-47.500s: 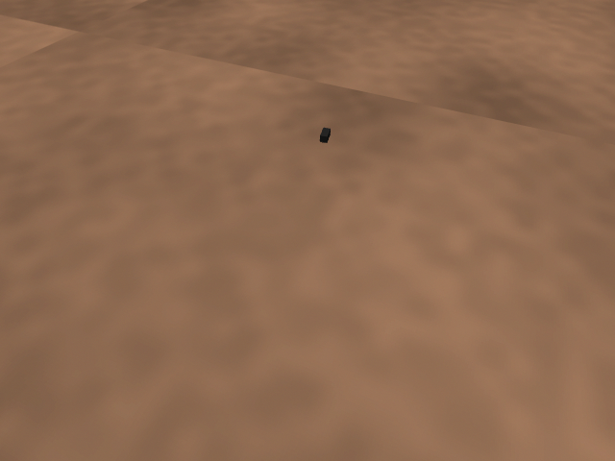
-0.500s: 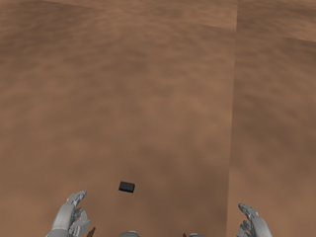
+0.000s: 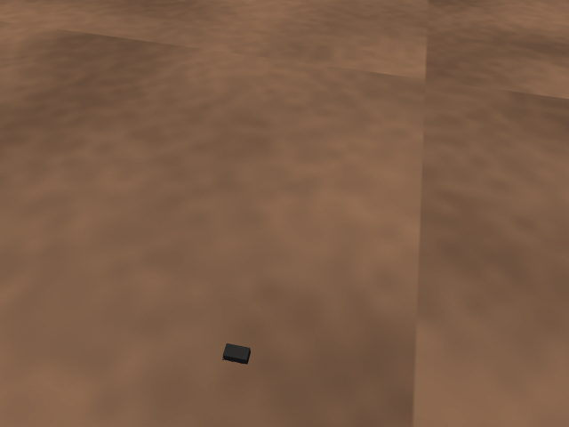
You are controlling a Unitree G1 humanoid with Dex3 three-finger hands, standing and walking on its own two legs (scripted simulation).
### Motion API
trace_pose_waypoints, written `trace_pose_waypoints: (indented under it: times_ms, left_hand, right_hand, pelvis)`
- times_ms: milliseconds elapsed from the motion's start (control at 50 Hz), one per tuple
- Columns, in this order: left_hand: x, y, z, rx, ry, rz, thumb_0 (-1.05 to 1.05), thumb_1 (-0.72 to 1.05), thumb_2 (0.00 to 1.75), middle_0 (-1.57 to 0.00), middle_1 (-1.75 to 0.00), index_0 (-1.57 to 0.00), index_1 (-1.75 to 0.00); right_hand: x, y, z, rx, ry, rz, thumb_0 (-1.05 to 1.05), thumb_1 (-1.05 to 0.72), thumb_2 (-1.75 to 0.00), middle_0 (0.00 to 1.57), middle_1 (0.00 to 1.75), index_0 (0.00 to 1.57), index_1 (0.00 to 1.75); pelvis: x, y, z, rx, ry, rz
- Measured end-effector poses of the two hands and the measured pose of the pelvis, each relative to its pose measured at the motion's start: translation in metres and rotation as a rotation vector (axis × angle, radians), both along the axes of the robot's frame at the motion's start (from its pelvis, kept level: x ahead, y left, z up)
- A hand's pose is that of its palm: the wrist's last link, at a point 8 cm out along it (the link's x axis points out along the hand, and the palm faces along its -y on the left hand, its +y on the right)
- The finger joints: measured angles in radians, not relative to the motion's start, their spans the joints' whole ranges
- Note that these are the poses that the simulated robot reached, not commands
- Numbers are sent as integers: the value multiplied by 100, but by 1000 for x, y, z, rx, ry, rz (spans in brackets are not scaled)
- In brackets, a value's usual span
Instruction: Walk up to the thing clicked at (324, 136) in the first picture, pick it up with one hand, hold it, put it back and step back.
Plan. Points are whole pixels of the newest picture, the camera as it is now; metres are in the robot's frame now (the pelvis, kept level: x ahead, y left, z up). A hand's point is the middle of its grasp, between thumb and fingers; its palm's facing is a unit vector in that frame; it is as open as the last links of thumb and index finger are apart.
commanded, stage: stand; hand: left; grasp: from above
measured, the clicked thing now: (237, 353) +0.50 +0.20 -0.75
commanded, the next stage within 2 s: step back in 1.92 s
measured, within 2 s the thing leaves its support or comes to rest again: neither
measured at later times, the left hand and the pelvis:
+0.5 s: hand out of the picture +0.04 +0.23 -0.15, palm faces +0.02 -0.94 -0.34, open 7.4 cm; pelvis +0.00 -0.01 +0.01, yaw +0 degrees
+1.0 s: hand out of the picture +0.08 +0.23 -0.15, palm faces +0.00 -0.94 -0.34, open 7.4 cm; pelvis +0.01 -0.02 +0.01, yaw -1 degrees
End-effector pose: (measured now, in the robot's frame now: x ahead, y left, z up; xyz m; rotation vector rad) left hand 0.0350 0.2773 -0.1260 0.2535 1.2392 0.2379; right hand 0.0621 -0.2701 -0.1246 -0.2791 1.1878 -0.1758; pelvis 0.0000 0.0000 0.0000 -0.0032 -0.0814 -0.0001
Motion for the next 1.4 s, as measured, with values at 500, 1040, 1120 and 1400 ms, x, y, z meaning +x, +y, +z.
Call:
trace_pose_waypoints:
  times_ms: [500,1040,1120,1400]
  left_hand:
    - [3,-5,10,19,49,-6,0,90,90,-20,-30,-20,-30]
    - [41,-7,18,23,17,-32,0,90,90,-20,-30,-20,-30]
    - [42,-7,18,25,18,-31,0,90,90,-20,-30,-20,-30]
    - [45,-11,18,22,30,-39,0,90,90,-20,-30,-20,-30]
  right_hand:
    - [-20,-28,3,-11,87,-35,1,-91,-90,20,30,20,30]
    - [9,-31,6,-2,58,-25,1,-91,-90,20,30,21,30]
    - [11,-33,6,-5,54,-25,1,-91,-90,20,30,21,30]
    - [10,-42,8,-11,76,-30,1,-91,-90,20,30,20,30]
  pelvis:
    - [0,-14,9,2,-5,-4]
    - [14,-18,12,6,10,-14]
    - [15,-19,12,6,10,-15]
    - [18,-24,13,5,21,-15]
